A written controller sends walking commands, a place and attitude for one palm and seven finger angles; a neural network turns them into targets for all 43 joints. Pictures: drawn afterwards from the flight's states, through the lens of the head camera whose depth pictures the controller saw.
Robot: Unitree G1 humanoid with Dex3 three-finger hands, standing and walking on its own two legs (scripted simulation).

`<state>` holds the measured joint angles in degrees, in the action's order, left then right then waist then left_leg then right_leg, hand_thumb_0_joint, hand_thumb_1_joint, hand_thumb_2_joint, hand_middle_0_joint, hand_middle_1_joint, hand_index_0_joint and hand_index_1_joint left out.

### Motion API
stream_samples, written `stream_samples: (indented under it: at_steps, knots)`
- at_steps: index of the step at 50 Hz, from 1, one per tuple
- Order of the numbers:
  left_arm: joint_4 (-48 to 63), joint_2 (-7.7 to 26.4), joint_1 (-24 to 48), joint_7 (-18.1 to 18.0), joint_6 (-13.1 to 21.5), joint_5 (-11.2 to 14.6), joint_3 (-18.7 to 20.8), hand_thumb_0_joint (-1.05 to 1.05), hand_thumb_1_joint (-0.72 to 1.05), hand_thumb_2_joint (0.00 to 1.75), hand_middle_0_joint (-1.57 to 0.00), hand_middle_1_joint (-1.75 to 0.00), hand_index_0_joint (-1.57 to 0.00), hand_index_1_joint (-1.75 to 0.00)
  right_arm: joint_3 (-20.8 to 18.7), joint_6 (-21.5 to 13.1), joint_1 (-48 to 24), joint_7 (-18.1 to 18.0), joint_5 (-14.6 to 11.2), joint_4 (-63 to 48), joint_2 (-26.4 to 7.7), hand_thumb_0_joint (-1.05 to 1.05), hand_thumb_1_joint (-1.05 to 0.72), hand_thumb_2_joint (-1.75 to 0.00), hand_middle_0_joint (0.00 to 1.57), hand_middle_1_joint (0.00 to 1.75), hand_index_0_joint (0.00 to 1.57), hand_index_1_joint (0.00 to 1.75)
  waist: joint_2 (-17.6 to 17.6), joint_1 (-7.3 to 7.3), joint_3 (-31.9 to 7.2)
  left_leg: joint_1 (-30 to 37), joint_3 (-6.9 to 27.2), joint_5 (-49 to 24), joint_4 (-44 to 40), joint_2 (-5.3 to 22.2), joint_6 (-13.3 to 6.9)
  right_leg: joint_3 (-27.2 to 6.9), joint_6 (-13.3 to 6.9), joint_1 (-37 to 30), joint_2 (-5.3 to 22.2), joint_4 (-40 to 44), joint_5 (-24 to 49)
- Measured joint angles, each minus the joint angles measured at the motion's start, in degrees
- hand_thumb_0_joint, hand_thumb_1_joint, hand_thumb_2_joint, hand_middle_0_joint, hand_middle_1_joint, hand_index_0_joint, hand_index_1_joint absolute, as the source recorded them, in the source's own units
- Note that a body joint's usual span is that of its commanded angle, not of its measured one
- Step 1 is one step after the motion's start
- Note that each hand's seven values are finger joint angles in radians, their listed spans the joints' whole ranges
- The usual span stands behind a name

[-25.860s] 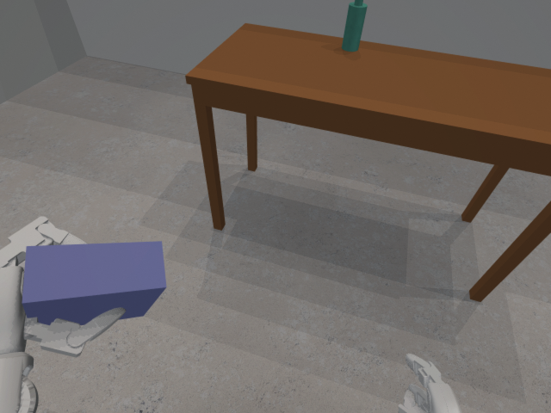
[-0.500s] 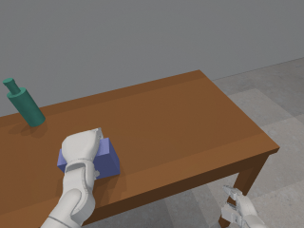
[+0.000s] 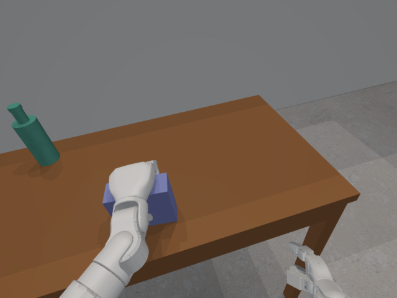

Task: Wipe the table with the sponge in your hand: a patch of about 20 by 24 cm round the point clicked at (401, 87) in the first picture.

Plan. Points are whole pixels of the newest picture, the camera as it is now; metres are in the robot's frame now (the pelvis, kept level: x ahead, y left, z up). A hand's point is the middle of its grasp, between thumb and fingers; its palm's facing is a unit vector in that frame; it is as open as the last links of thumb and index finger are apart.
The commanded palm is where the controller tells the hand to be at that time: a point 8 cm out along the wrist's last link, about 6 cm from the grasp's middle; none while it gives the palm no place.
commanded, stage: slide across to the third lane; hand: left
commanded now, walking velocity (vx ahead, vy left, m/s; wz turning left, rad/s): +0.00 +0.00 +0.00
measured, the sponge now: (145, 208) +0.30 +0.18 +0.03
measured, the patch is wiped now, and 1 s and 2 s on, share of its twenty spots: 0.90 0.90 1.00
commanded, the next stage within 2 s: wipe forward along the third lane in 0.08 s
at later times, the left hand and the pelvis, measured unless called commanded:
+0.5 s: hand (150, 186) +0.32 +0.16 +0.08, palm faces +0.05 -0.06 -1.00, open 9.5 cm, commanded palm +0.29 +0.16 +0.11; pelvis -0.01 +0.00 +0.00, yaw +0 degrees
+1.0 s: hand (148, 170) +0.37 +0.18 +0.08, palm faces -0.02 -0.04 -1.00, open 9.5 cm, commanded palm +0.35 +0.19 +0.10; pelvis -0.01 -0.01 +0.00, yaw -1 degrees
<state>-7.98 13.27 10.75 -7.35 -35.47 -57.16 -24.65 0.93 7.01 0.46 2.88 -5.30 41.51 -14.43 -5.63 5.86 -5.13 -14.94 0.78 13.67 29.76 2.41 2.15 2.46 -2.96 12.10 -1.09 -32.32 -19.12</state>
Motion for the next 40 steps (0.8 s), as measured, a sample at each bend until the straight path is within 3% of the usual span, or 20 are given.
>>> stream_samples:
  at_steps: [7, 17, 31, 40]
  knots:
    - [-2.01, -1.46, 2.39, -0.04, -1.12, -0.44, -2.00, 0.00, -0.48, 1.11, -0.74, -1.46, -0.79, -1.38, -0.54, 0.34, -0.27, 0.49, -0.23, 0.06, -0.44, 0.02, -0.91, -0.90, 0.19, 0.29, 0.20, 0.30, -0.18, 0.13, -0.23, -0.77, 0.33, -0.14, 0.47, -0.26, -0.03, 0.31, 0.08, 0.67, 0.25, -0.57, -0.05]
    - [-6.24, -2.66, 4.88, -0.35, -0.88, 0.12, -1.81, 0.00, -0.49, 1.11, -0.75, -1.46, -0.80, -1.38, -0.17, 0.64, -0.67, 0.01, -0.36, 0.11, 0.18, 0.02, -0.91, -0.90, 0.19, 0.29, 0.19, 0.30, 0.34, 0.00, -0.86, -1.07, 0.21, -0.33, 0.57, -0.25, 0.01, 0.16, 0.06, 1.18, 0.24, -1.02, 0.02]
    - [-19.46, -4.41, 14.53, -0.94, -0.43, 0.30, 1.35, -0.01, -0.50, 1.11, -0.77, -1.43, -0.82, -1.35, 0.52, 1.50, -0.17, -2.38, -0.34, -0.05, 0.44, 0.02, -0.91, -0.90, 0.19, 0.29, 0.20, 0.30, 1.56, -1.16, -2.08, -3.97, 0.37, -0.93, 0.90, 0.10, -0.16, 0.27, -0.33, 4.25, -0.16, -1.60, 0.61]
    - [-25.82, -2.53, 18.94, -0.48, 1.32, 1.02, 5.21, -0.01, -0.50, 1.11, -0.77, -1.43, -0.82, -1.35, 0.52, 2.18, 2.74, -4.23, -0.17, 0.10, -0.36, 0.02, -0.91, -0.90, 0.19, 0.29, 0.20, 0.30, 2.02, -2.95, -2.29, -5.25, 0.15, -0.82, 1.05, 0.55, -0.51, -0.01, -0.56, 5.63, -0.65, -1.54, 0.82]
